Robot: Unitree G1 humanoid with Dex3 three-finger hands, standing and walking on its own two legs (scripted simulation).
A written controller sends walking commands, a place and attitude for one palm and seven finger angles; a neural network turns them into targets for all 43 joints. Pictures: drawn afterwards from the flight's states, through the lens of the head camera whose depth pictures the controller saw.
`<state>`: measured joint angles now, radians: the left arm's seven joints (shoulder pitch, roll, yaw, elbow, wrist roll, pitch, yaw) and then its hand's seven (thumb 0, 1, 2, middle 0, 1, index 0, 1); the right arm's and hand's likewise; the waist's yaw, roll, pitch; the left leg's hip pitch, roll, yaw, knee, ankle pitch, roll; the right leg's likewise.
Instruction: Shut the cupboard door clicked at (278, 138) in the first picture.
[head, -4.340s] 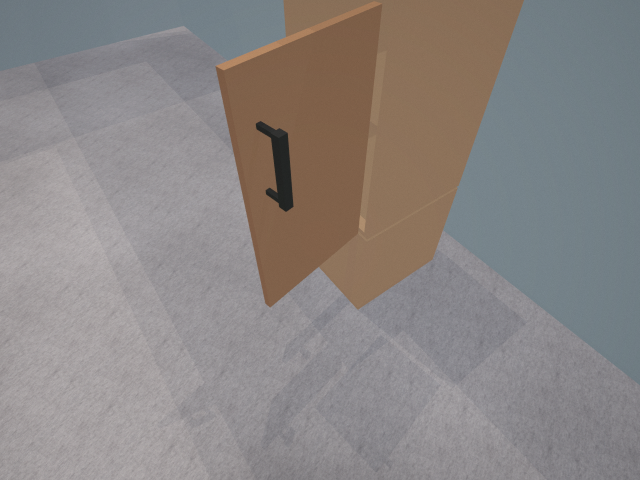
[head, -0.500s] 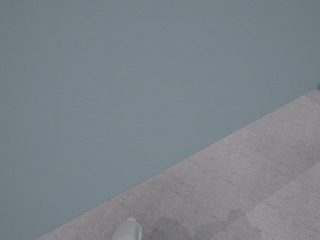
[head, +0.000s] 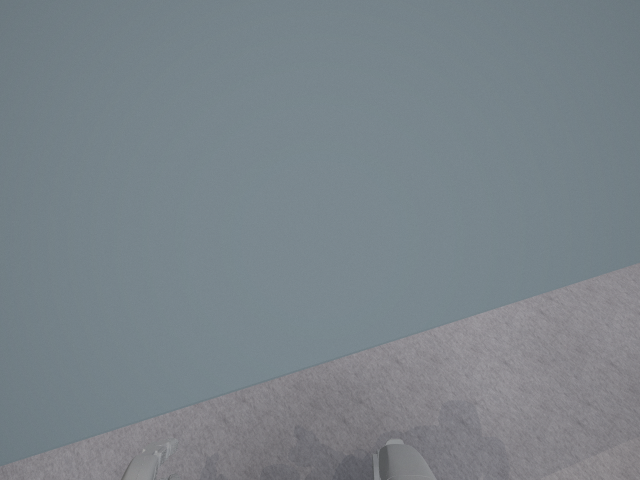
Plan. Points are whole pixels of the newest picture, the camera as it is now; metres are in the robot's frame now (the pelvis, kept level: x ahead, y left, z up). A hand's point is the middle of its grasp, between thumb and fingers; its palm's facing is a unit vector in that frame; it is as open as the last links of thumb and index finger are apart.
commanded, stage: turn to face it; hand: left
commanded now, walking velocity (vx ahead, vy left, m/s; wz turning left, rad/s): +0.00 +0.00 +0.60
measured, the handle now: out of the picture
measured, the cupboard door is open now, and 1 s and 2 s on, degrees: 100 100 100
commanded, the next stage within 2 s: none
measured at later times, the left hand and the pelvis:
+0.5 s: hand out of the picture +0.04 +0.12 -0.16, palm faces +0.36 -0.89 -0.29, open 7.3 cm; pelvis +0.07 -0.08 +0.00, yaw +21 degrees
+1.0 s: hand out of the picture +0.07 +0.13 -0.16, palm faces +0.57 -0.78 -0.26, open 7.4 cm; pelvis +0.10 -0.10 -0.01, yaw +37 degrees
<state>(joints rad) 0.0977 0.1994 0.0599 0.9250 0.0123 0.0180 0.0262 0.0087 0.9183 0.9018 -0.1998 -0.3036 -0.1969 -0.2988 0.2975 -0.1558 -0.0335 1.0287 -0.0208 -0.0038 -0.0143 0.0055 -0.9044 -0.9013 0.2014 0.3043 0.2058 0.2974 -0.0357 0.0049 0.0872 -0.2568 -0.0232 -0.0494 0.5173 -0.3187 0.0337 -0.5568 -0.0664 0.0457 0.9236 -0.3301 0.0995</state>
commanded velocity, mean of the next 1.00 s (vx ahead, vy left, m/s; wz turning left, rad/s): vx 0.00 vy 0.00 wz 0.60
